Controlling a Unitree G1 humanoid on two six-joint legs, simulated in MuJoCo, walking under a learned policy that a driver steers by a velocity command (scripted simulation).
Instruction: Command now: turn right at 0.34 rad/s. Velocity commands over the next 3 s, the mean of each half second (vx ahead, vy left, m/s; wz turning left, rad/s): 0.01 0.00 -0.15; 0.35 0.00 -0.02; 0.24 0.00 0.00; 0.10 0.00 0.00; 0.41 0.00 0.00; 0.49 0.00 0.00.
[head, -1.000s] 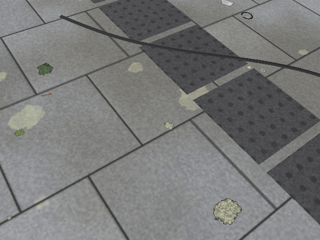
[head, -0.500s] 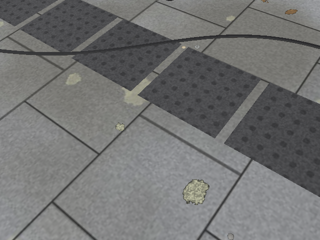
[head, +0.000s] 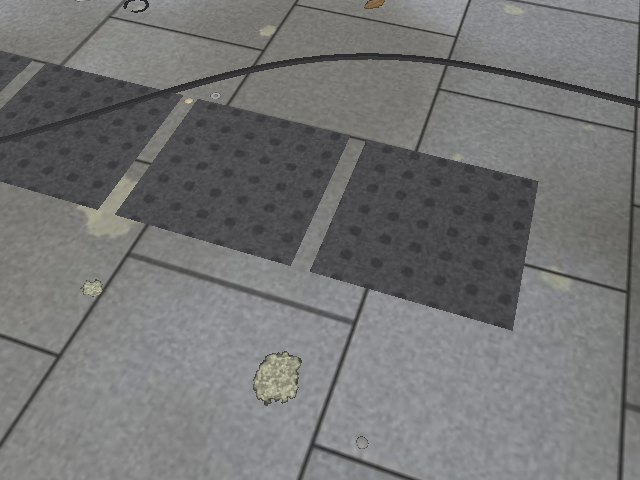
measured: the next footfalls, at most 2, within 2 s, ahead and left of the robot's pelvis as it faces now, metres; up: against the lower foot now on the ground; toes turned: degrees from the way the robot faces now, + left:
right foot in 0.06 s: +0.04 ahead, -0.13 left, +0.00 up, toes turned -3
left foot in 0.40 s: +0.03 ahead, +0.11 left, +0.00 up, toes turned -3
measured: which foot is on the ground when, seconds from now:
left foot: down 0.00-0.06, up 0.08-0.38, down 0.40-0.68, up 0.70-1.00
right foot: up 0.00-0.04, down 0.06-1.00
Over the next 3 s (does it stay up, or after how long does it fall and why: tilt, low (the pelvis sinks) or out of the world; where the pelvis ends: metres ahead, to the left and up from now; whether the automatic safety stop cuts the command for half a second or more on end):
stays up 0.90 -0.02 0.00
